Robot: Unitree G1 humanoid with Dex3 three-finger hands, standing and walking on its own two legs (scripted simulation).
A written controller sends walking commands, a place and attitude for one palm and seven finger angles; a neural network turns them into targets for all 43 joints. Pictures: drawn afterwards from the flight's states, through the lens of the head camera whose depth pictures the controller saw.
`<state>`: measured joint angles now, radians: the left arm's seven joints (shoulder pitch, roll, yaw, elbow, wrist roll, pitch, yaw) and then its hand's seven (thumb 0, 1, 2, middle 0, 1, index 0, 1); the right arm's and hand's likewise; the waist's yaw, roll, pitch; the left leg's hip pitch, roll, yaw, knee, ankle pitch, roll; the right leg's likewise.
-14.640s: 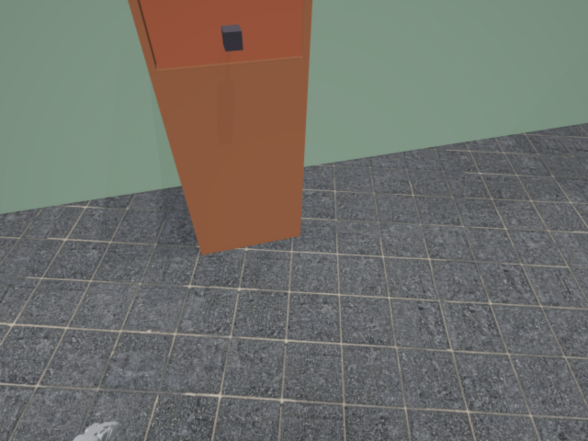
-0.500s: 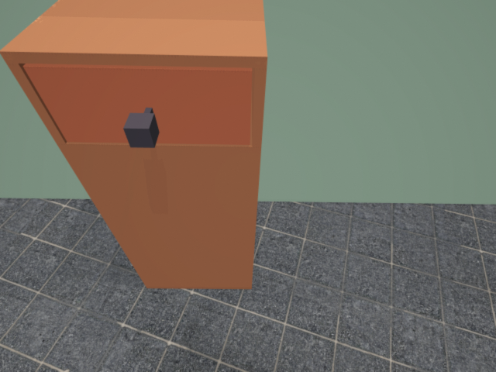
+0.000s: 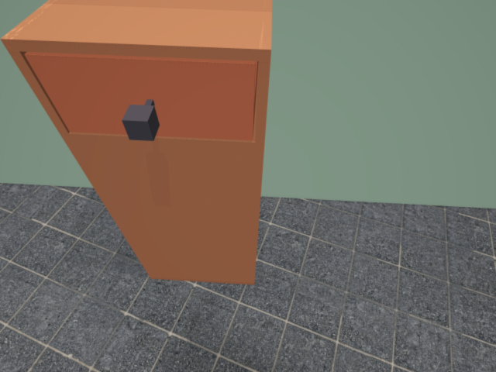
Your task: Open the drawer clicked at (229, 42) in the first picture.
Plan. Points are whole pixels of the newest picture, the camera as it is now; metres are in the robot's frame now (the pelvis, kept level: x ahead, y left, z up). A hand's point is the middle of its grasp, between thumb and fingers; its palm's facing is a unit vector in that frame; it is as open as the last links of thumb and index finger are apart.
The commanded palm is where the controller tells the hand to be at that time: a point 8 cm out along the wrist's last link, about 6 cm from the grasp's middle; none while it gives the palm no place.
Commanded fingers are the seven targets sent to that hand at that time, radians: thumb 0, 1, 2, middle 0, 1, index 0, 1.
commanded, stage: come to a stop and stand still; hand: left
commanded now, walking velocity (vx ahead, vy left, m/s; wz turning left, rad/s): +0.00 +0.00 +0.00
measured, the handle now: (145, 115) +0.50 +0.22 +0.13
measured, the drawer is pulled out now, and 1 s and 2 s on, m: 0.00 0.00 0.00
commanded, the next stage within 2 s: look again from close up in 0.48 s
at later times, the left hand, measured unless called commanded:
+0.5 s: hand out of the picture +0.01 +0.22 -0.16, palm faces -0.02 -0.97 -0.26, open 7.4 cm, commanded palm none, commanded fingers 0.00 0.90 0.90 -0.20 -0.30 -0.20 -0.30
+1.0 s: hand out of the picture +0.02 +0.15 -0.17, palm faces -0.01 -0.98 -0.19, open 7.3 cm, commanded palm none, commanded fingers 0.00 0.90 0.90 -0.20 -0.30 -0.20 -0.30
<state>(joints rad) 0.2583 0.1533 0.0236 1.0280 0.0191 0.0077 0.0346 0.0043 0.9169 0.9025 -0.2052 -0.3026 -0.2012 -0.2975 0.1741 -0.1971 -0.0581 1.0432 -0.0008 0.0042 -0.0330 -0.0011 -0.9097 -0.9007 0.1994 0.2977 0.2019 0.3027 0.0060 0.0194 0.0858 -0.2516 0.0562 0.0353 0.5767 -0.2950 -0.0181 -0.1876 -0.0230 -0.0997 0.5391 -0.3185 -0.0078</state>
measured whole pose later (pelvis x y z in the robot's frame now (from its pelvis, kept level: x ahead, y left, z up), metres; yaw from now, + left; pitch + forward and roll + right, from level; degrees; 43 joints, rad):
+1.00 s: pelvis +0.02 -0.01 +0.01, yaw -2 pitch +0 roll +1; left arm 0.29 0.14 -0.02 1.12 0.01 -0.02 0.02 0.01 0.92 0.90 -0.20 -0.30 -0.20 -0.30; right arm 0.27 -0.16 0.01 1.13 -0.01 -0.02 -0.02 0.01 -0.92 -0.90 0.20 0.30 0.20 0.30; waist 0.01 0.01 0.03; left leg -0.18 0.05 0.08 0.44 -0.25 -0.03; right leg -0.17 -0.02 -0.06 0.49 -0.32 -0.02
